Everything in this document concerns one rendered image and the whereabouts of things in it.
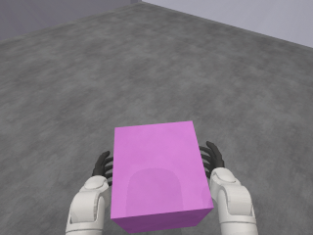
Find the left robot hand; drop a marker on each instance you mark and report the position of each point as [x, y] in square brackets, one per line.
[100, 168]

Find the right robot hand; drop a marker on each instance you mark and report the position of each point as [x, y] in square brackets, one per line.
[214, 158]

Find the carton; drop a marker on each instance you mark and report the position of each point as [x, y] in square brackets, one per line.
[158, 178]

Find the robot left forearm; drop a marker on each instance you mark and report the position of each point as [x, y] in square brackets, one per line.
[87, 210]

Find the robot right forearm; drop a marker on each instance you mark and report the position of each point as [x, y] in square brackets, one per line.
[234, 203]

